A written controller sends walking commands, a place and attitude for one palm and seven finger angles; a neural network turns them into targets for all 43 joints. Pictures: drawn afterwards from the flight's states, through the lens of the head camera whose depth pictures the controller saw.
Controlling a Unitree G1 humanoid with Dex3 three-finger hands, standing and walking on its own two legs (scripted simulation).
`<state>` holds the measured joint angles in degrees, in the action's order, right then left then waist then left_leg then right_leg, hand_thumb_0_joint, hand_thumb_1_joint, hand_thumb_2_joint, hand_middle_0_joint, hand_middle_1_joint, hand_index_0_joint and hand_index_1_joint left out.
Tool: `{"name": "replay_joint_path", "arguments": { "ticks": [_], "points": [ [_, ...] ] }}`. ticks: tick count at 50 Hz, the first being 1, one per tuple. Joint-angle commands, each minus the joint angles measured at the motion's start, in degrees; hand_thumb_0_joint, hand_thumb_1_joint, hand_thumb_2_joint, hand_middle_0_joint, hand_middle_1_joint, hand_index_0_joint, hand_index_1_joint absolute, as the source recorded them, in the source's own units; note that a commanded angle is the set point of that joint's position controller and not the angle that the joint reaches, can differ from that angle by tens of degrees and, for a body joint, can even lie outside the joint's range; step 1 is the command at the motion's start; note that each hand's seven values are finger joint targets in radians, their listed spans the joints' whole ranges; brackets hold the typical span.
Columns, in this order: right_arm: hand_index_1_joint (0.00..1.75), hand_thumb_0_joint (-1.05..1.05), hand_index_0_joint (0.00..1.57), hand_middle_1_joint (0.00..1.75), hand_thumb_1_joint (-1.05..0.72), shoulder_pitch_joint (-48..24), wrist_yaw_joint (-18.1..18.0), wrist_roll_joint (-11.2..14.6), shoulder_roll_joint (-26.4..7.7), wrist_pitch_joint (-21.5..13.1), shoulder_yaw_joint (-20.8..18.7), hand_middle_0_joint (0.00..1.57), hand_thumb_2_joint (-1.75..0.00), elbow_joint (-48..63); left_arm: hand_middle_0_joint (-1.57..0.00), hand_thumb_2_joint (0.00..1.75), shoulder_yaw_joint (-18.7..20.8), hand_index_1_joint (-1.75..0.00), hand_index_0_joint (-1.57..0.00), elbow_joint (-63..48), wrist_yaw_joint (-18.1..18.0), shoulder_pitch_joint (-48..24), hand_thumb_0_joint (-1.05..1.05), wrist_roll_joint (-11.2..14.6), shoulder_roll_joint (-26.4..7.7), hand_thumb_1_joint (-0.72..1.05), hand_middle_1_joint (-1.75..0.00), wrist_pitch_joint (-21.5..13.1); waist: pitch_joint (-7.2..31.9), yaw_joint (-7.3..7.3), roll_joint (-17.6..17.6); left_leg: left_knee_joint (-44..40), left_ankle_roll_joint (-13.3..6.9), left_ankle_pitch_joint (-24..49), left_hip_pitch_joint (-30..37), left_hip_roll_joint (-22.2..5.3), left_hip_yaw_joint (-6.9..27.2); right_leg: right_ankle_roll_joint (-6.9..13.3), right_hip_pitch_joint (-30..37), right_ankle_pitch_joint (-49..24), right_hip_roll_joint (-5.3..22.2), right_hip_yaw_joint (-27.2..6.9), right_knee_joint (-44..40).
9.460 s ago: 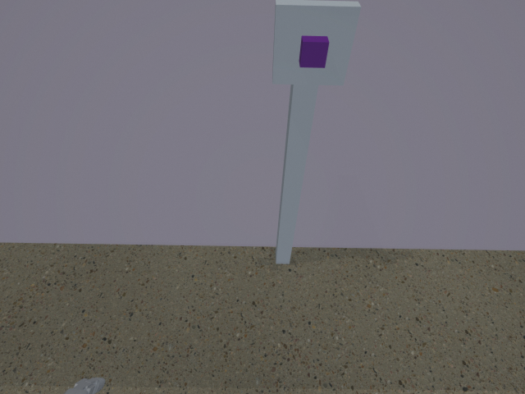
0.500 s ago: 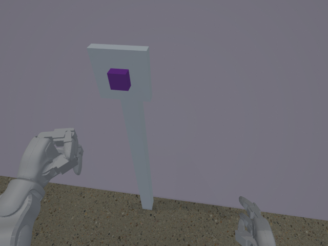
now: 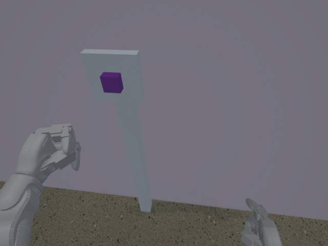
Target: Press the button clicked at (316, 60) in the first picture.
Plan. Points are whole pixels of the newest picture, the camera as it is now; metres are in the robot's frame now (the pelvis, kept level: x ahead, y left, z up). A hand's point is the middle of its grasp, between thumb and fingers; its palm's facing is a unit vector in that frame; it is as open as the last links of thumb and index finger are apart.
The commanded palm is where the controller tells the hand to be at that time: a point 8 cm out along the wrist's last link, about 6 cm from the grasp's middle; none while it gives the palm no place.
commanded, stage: aim a knuckle at the button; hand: left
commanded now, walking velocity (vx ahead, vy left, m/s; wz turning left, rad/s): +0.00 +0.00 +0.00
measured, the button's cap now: (112, 82) +0.50 +0.21 +0.19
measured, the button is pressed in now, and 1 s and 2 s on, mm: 0 0 0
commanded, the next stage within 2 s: press the button with the knuckle in 1.98 s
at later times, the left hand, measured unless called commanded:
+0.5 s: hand (90, 135) +0.30 +0.20 +0.17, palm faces +0.01 -1.00 -0.07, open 3.1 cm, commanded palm +0.27 +0.25 +0.17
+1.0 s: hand (100, 118) +0.36 +0.20 +0.16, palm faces -0.02 -1.00 -0.03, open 3.1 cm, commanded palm +0.34 +0.25 +0.16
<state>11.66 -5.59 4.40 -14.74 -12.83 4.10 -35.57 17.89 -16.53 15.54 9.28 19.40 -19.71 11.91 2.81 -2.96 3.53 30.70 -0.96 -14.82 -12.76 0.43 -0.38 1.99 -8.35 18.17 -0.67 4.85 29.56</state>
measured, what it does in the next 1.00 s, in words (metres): stands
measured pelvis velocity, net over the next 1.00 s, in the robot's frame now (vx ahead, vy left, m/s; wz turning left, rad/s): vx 0.01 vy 0.01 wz -0.02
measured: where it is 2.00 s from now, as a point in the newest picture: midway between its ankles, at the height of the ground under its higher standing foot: outside the picture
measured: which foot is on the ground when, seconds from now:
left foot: down 0.00-1.00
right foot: down 0.00-1.00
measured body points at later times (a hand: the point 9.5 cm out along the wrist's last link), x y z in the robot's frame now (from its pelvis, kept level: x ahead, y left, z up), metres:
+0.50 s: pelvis +0.00 -0.01 +0.00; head -0.03 -0.03 +0.45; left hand +0.29 +0.26 +0.17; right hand +0.19 -0.24 -0.07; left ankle +0.02 +0.11 -0.73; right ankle -0.02 -0.09 -0.73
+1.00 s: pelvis +0.01 +0.01 +0.00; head +0.01 +0.00 +0.45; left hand +0.36 +0.26 +0.16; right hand +0.17 -0.23 -0.08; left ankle +0.02 +0.11 -0.73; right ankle -0.02 -0.09 -0.73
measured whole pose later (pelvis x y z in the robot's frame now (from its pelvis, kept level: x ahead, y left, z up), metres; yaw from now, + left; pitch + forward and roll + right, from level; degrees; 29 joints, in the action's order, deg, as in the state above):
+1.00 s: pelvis +0.01 +0.01 +0.00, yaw -1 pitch +0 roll +0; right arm 12.7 -5.9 4.4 -14.6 -8.2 3.4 -36.4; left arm 14.2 14.8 13.4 -18.2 14.5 -19.1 6.8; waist 1.7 -0.4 2.2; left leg 29.8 -2.0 -14.9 -15.3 1.2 -1.7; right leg 1.1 -11.4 18.0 0.1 3.5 29.2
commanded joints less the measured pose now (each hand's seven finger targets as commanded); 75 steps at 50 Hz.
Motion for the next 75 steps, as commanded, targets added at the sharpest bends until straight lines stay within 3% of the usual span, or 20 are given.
{"name": "replay_joint_path", "arguments": {
  "ticks": [1, 2, 5, 7, 11, 15, 22, 26, 28, 35, 38, 45, 52, 54, 57, 60, 63, 70, 72, 75],
  "points": [
    [0.30, 0.00, 0.20, 0.30, -0.90, -10.0, -0.3, 0.1, -5.9, -4.3, -2.2, 0.20, -0.90, 10.2, -1.30, 0.90, 6.0, -1.50, -1.30, -10.5, 0.2, -12.3, 0.00, 1.0, -11.3, 0.90, -1.50, -3.4, 4.1, 0.15, -1.8, -3.9, -1.4, 6.3, 5.6, -0.1, 2.6, -1.8, -5.5, -8.8, 1.0, -2.6, -6.5],
    [0.30, 0.00, 0.20, 0.30, -0.90, -10.3, -0.3, 0.0, -5.9, -4.4, -2.4, 0.20, -0.90, 10.0, -1.30, 0.90, 6.7, -1.50, -1.30, -9.9, 0.3, -11.4, 0.00, 1.4, -11.5, 0.90, -1.50, -3.4, 4.0, 0.00, -4.1, -3.2, -1.5, 6.9, 5.0, -0.2, 2.4, -2.0, -4.9, -9.7, 1.1, -3.3, -6.8],
    [0.30, 0.00, 0.20, 0.30, -0.90, -10.4, -0.3, 0.2, -5.7, -4.5, -2.3, 0.20, -0.90, 10.0, -1.30, 0.90, 5.9, -1.50, -1.30, -10.5, 0.6, -13.4, 0.00, 1.5, -10.8, 0.90, -1.50, -3.8, 5.1, 0.28, -1.2, -2.8, -1.5, 7.3, 5.7, 0.0, 2.0, -2.2, -5.3, -10.6, 1.4, -3.5, -6.4],
    [0.30, 0.00, 0.20, 0.30, -0.90, -9.7, -0.5, 0.1, -6.1, -4.5, -2.4, 0.20, -0.90, 8.9, -1.30, 0.90, 7.1, -1.50, -1.30, -7.0, 0.3, -15.9, 0.00, 1.5, -12.2, 0.90, -1.50, -4.0, 3.4, 0.73, -4.3, -2.4, -1.5, 6.7, 4.6, -0.2, 2.3, -2.5, -5.9, -9.7, 1.2, -3.9, -7.0],
    [0.30, 0.00, 0.20, 0.30, -0.90, -9.9, -0.9, 0.3, -5.9, -4.5, -2.4, 0.20, -0.90, 9.0, -1.30, 0.90, 4.6, -1.50, -1.30, -4.6, 0.3, -21.8, 0.00, 0.4, -11.2, 0.90, -1.50, -5.0, 4.2, 1.06, -0.1, -2.8, -1.5, 6.1, 5.9, 0.3, 2.1, -2.2, -6.5, -8.9, 1.5, -4.0, -6.5],
    [0.30, 0.00, 0.20, 0.30, -0.90, -9.5, -1.1, 0.3, -6.0, -4.0, -2.3, 0.20, -0.90, 8.5, -1.30, 0.90, 2.8, -1.50, -1.30, 0.2, 0.4, -26.5, 0.00, -0.3, -10.8, 0.90, -1.50, -5.3, 3.8, 1.65, -3.0, -2.9, -1.7, 5.5, 5.2, 0.3, 2.1, -2.3, -6.5, -8.5, 1.5, -4.4, -6.9],
    [0.30, 0.00, 0.20, 0.30, -0.90, -9.1, -0.8, 0.2, -6.4, -2.6, -2.6, 0.20, -0.90, 8.5, -1.30, 0.90, 6.7, -1.50, -1.30, 6.8, -0.5, -30.1, 0.00, -1.2, -14.7, 0.90, -1.50, -5.8, 7.0, 0.67, -3.3, -2.5, -1.6, 8.4, 4.1, 0.3, 1.6, -2.4, -3.3, -13.3, 2.0, -5.3, -6.0],
    [0.30, 0.00, 0.20, 0.30, -0.90, -8.7, -0.5, 0.3, -6.1, -2.2, -2.7, 0.20, -0.90, 9.3, -1.30, 0.90, 4.7, -1.50, -1.30, 7.2, -0.3, -33.3, 0.00, -1.3, -12.7, 0.90, -1.50, -6.6, 9.3, 1.14, -0.8, -2.6, -1.6, 10.1, 6.5, 0.4, 1.3, -1.9, -3.8, -15.9, 1.6, -4.2, -5.0],
    [0.30, 0.00, 0.20, 0.30, -0.90, -8.1, -0.4, 0.2, -6.3, -2.0, -2.9, 0.20, -0.90, 9.3, -1.30, 0.90, 5.0, -1.50, -1.30, 8.9, -0.1, -31.8, 0.00, -1.3, -12.7, 0.90, -1.50, -6.9, 9.9, 1.03, -3.6, -2.4, -1.8, 11.4, 5.9, 0.2, 1.3, -2.1, -3.0, -18.3, 1.6, -4.2, -4.8],
    [0.30, 0.00, 0.20, 0.30, -0.90, -6.8, -0.4, 0.2, -6.6, -0.8, -3.3, 0.20, -0.90, 8.9, -1.30, 0.90, 3.8, -1.50, -1.30, 11.4, -0.6, -37.4, 0.00, -2.1, -12.3, 0.90, -1.50, -7.1, 9.2, 1.96, -1.2, -2.9, -1.6, 12.6, 7.0, 0.0, 1.4, -1.4, -4.8, -18.1, 1.1, -3.2, -4.3],
    [0.30, 0.00, 0.20, 0.30, -0.90, -6.3, -0.6, 0.2, -6.9, -0.2, -3.4, 0.20, -0.90, 8.7, -1.30, 0.90, 3.7, -1.50, -1.30, 13.2, -1.0, -39.6, 0.00, -2.4, -12.7, 0.90, -1.50, -7.5, 9.9, 2.20, -3.8, -2.9, -1.7, 12.7, 6.9, -0.1, 1.7, -1.3, -4.6, -17.6, 0.9, -3.3, -4.4],
    [0.30, 0.00, 0.20, 0.30, -0.90, -5.1, -0.8, 0.1, -6.8, 0.9, -3.3, 0.20, -0.90, 7.9, -1.30, 0.90, -0.2, -1.50, -1.30, 16.5, -1.8, -48.5, 0.00, -3.7, -10.3, 0.90, -1.50, -9.0, 11.8, 3.48, -0.2, -3.4, -1.3, 13.5, 9.5, -0.5, 2.6, -0.6, -6.0, -16.2, 0.7, -2.7, -4.0],
    [0.30, 0.00, 0.20, 0.30, -0.90, -3.2, -0.1, -0.3, -7.3, 2.8, -3.7, 0.20, -0.90, 7.4, -1.30, 0.90, 0.7, -1.50, -1.30, 23.1, -4.1, -48.7, 0.00, -5.0, -10.8, 0.90, -1.50, -8.8, 12.6, 2.68, -3.5, -3.4, -0.9, 16.8, 8.6, -1.1, 3.2, -0.2, -5.4, -17.8, 0.4, -2.2, -3.5],
    [0.30, 0.00, 0.20, 0.30, -0.90, -3.4, 0.1, -0.3, -7.0, 3.4, -3.7, 0.20, -0.90, 7.6, -1.30, 0.90, -1.2, -1.50, -1.30, 22.1, -4.8, -52.5, 0.00, -5.5, -9.3, 0.90, -1.50, -9.2, 13.1, 3.26, -0.9, -3.5, -0.7, 17.5, 9.7, -1.2, 3.2, -0.2, -6.0, -17.8, 0.6, -2.3, -3.2],
    [0.30, 0.00, 0.20, 0.30, -0.90, -2.5, 0.2, -0.5, -7.5, 4.2, -3.9, 0.20, -0.90, 7.2, -1.30, 0.90, 1.1, -1.50, -1.30, 24.6, -6.0, -52.8, 0.00, -5.9, -11.6, 0.90, -1.50, -9.9, 13.6, 3.11, -4.0, -3.4, -0.9, 16.9, 8.6, -1.3, 2.9, -0.2, -5.2, -17.5, 0.4, -2.5, -3.5],
    [0.30, 0.00, 0.20, 0.30, -0.90, -1.9, 0.3, -0.4, -7.2, 4.7, -4.1, 0.20, -0.90, 7.1, -1.30, 0.90, -1.0, -1.50, -1.30, 24.8, -6.2, -56.8, 0.00, -6.4, -9.7, 0.90, -1.50, -10.8, 14.6, 3.90, -0.3, -3.0, -0.7, 18.6, 10.6, -1.4, 2.9, -0.1, -6.3, -18.4, 0.5, -2.7, -3.2],
    [0.30, 0.00, 0.20, 0.30, -0.90, -0.8, 0.2, -0.5, -7.7, 5.5, -4.3, 0.20, -0.90, 6.5, -1.30, 0.90, 0.4, -1.50, -1.30, 29.5, -6.2, -58.1, 0.00, -6.6, -11.4, 0.90, -1.50, -11.2, 14.0, 4.29, -3.5, -3.1, -1.0, 17.1, 8.9, -1.4, 2.6, -0.3, -6.0, -18.1, 0.3, -2.8, -3.6],
    [0.30, 0.00, 0.20, 0.30, -0.90, -0.1, 0.6, -0.3, -7.7, 6.2, -4.6, 0.20, -0.90, 7.4, -1.30, 0.90, 0.0, -1.50, -1.30, 31.0, -4.9, -56.7, 0.00, -6.2, -10.7, 0.90, -1.50, -12.9, 15.3, 3.71, -1.1, -2.7, -1.1, 18.5, 8.9, -1.1, 2.2, -0.1, -4.7, -20.2, 0.3, -3.0, -3.3],
    [0.30, 0.00, 0.20, 0.30, -0.90, 0.5, 0.5, -0.4, -8.1, 6.5, -4.7, 0.20, -0.90, 7.1, -1.30, 0.90, 1.8, -1.50, -1.30, 32.4, -4.6, -55.4, 0.00, -5.8, -12.8, 0.90, -1.50, -13.0, 14.7, 3.54, -4.9, -2.8, -1.4, 17.9, 7.2, -1.1, 1.9, -0.3, -3.7, -20.8, 0.1, -3.0, -3.5],
    [0.30, 0.00, 0.20, 0.30, -0.90, 0.1, 0.4, -0.1, -7.9, 6.7, -4.7, 0.20, -0.90, 7.8, -1.30, 0.90, 2.1, -1.50, -1.30, 30.0, -4.2, -57.0, 0.00, -6.1, -13.6, 0.90, -1.50, -13.4, 14.6, 3.66, -1.2, -3.1, -1.4, 17.3, 7.2, -0.8, 1.4, -0.2, -3.6, -20.9, 0.4, -3.4, -3.4]
  ]
}}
